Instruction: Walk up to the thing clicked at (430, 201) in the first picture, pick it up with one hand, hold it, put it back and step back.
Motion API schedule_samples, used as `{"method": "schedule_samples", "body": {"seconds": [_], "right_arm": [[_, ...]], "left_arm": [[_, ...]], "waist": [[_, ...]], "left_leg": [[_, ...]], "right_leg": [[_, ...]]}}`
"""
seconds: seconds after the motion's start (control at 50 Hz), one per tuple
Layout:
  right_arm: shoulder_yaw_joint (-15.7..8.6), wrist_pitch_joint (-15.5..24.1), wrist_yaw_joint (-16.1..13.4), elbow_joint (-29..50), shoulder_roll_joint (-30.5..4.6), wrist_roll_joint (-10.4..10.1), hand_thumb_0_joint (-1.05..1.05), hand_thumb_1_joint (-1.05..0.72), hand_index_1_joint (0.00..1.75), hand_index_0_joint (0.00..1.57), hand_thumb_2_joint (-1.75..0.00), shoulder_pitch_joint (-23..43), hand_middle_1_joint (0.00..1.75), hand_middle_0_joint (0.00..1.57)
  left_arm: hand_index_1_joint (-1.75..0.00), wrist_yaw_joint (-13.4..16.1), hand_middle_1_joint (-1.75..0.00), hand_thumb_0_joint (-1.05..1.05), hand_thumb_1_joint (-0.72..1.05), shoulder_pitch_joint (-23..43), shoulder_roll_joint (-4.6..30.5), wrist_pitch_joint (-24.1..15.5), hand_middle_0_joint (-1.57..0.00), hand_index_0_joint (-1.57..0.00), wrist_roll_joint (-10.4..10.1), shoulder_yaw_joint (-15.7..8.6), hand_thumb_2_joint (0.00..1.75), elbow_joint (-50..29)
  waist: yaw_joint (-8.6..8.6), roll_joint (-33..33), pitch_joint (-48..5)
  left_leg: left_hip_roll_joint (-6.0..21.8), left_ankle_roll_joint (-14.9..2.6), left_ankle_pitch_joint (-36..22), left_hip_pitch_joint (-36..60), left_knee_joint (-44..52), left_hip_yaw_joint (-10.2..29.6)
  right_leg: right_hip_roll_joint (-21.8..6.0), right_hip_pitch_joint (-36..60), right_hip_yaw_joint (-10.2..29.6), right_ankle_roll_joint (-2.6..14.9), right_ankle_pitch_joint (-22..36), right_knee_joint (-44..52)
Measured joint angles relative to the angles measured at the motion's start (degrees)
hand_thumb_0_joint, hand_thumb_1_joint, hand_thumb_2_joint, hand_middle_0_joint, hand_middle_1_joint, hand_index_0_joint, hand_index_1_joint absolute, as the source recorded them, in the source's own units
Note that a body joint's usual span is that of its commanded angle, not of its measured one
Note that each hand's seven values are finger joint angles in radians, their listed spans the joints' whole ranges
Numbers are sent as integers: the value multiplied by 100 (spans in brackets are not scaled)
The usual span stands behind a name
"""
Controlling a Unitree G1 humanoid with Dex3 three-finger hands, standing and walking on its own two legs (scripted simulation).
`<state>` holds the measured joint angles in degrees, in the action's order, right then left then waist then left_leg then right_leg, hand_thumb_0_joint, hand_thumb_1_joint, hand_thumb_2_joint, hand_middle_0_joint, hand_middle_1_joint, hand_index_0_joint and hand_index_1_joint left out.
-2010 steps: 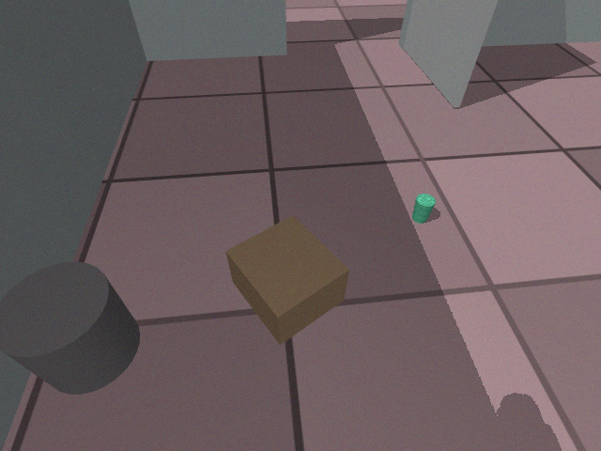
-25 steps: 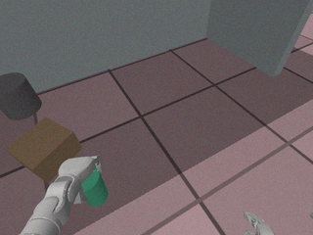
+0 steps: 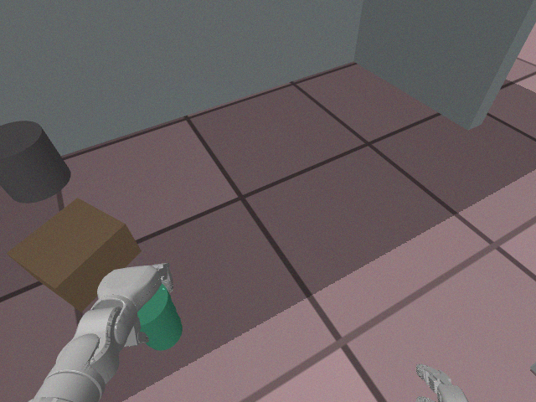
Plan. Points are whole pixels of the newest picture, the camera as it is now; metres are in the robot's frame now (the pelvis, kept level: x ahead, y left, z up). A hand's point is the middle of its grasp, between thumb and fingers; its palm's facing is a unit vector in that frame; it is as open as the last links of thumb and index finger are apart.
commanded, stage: crouch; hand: left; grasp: from above
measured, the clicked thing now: (154, 318) +0.30 +0.22 -0.10
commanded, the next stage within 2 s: lower in 1.88 s
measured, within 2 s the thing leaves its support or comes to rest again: neither
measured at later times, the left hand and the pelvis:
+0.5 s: hand (161, 338) +0.30 +0.23 -0.18, palm faces -0.48 +0.02 -0.88, open 10.9 cm; pelvis -0.02 +0.00 -0.06, yaw +1 degrees
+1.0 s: hand (189, 356) +0.34 +0.23 -0.43, palm faces -0.49 +0.00 -0.87, open 10.8 cm; pelvis -0.06 +0.01 -0.26, yaw +0 degrees
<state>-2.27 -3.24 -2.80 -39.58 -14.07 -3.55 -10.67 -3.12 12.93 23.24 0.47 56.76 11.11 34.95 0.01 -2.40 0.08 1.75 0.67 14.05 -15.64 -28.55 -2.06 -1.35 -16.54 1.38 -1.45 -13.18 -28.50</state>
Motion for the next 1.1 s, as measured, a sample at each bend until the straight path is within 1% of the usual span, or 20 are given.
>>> {"method": "schedule_samples", "body": {"seconds": [0.08, 0.14, 0.2, 0.3, 0.38, 0.5, 0.58, 0.62, 0.66, 0.74, 0.82, 0.9, 1.0, 1.1], "right_arm": [[2, -32, -14, 40, -7, -10, 1, -92, 30, 20, -91, -4, 30, 20], [8, -60, -12, 82, -1, -8, 1, -91, 30, 20, -90, 7, 30, 20], [2, -75, 16, 104, 13, 28, 1, -91, 30, 20, -90, 30, 30, 20], [-48, -71, 120, 24, 16, 123, 1, -90, 30, 20, -90, 73, 30, 20], [-118, -28, 202, -112, -20, 217, 1, -90, 30, 20, -90, 58, 30, 20], [-239, 83, 278, -203, -130, 395, 1, -90, 30, 20, -90, -110, 30, 20], [-281, 167, 254, -271, -195, 485, 1, -91, 30, 20, -90, -210, 30, 20], [-284, 201, 229, -323, -200, 521, 1, -91, 30, 20, -90, -239, 30, 20], [-281, 241, 209, -379, -183, 553, 1, -91, 30, 20, -90, -260, 30, 20], [-265, 301, 201, -461, -84, 607, 1, -91, 30, 20, -90, -248, 30, 20], [-217, 381, 240, -483, 35, 667, 1, -91, 30, 20, -90, -215, 30, 20], [-145, 481, 309, -463, 110, 717, 1, -91, 30, 20, -90, -163, 30, 20], [-51, 604, 401, -462, 130, 782, 1, -91, 30, 20, -90, -41, 30, 21], [5, 724, 484, -468, 102, 859, 1, -91, 30, 20, -90, 81, 30, 21]], "left_arm": [[-101, -23, -104, 0, -21, -114, -13, -83, -48, -42, 17, -16, 98, -75], [-102, 106, -105, 0, -20, -168, -51, -169, -47, -41, 80, -34, 98, 32], [-102, 403, -106, 0, -20, -158, -121, -255, -46, -41, 207, -68, 98, 299], [-103, 1047, -106, 0, -20, 100, -239, -291, -45, -40, 516, -61, 99, 1018], [-104, 1451, -107, 0, -20, 480, -234, -372, -45, -40, 739, -73, 100, 1677], [-104, 2090, -108, 0, -20, 1117, -152, -508, -45, -40, 1043, -262, 100, 2463], [-103, 2411, -107, 0, -19, 1537, -94, -529, -45, -40, 1161, -422, 97, 2883], [-103, 2529, -106, 0, -18, 1725, -66, -477, -45, -41, 1162, -521, 95, 3033], [-102, 2605, -105, 0, -18, 1898, -37, -406, -46, -41, 1141, -610, 93, 3142], [-100, 2646, -103, 0, -18, 2168, 40, -289, -48, -43, 1089, -811, 90, 3238], [-99, 2558, -102, 0, -18, 2390, 121, -257, -49, -45, 1047, -913, 88, 3348], [-98, 2448, -101, 0, -18, 2526, 201, -373, -50, -46, 1033, -989, 88, 3437], [-98, 2461, -100, 0, -20, 2657, 305, -599, -52, -47, 1136, -1041, 89, 3541], [-97, 2675, -99, 0, -21, 2852, 377, -716, -53, -49, 1249, -1090, 89, 3702]], "waist": [[16, 7, -9], [37, 36, 3], [55, 84, 19], [99, 181, 21], [180, 248, -139], [358, 291, -509], [517, 240, -753], [593, 204, -856], [660, 164, -953], [773, 99, -1042], [840, 42, -1072], [880, -7, -1097], [921, -7, -1094], [966, 64, -1051]], "left_leg": [[-6, -7, 12, 17, 17, -4], [-14, -7, 27, -21, -9, 2], [-18, -1, 62, -172, -114, 20], [-12, 11, 201, -737, -553, 92], [10, 23, 467, -1617, -1304, 168], [46, 34, 1049, -3377, -2890, 246], [56, 10, 1410, -4588, -3960, 276], [62, 2, 1571, -5159, -4455, 287], [67, -12, 1709, -5706, -4920, 298], [71, -41, 1923, -6638, -5733, 316], [51, -55, 2052, -7422, -6395, 347], [14, -60, 2150, -8120, -6986, 394], [-33, -47, 2249, -8826, -7615, 466], [-64, -14, 2324, -9323, -8069, 539]], "right_leg": [[-6, 17, 4, -4, -10, 19], [-14, -22, -2, -5, -34, -17], [-19, -169, -15, -2, -77, -127], [-17, -691, -72, 6, -219, -529], [0, -1522, -122, 15, -469, -1218], [31, -3245, -138, -16, -1021, -2741], [44, -4446, -122, -35, -1366, -3783], [53, -5014, -111, -41, -1511, -4263], [63, -5558, -100, -46, -1638, -4714], [78, -6488, -77, -63, -1836, -5511], [71, -7258, -71, -78, -1968, -6163], [50, -7928, -84, -84, -2082, -6744], [24, -8598, -114, -85, -2208, -7365], [11, -9070, -156, -73, -2304, -7818]]}}
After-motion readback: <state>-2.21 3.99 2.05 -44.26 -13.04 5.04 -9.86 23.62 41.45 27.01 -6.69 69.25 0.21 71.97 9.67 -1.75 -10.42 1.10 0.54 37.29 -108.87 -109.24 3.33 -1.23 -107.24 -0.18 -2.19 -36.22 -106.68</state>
